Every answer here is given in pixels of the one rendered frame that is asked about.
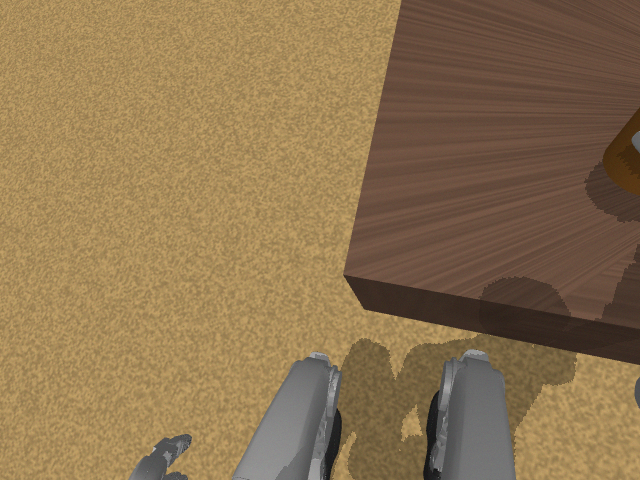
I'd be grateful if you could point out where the can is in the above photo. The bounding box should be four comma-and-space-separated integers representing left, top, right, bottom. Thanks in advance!
603, 107, 640, 196

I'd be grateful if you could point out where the right robot foot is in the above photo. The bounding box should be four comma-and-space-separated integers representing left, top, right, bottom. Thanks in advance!
423, 391, 442, 480

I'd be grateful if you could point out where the left robot foot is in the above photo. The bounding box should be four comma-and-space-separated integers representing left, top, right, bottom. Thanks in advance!
323, 409, 342, 480

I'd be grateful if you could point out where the left robot hand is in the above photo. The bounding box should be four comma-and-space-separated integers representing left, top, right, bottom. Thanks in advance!
128, 434, 192, 480

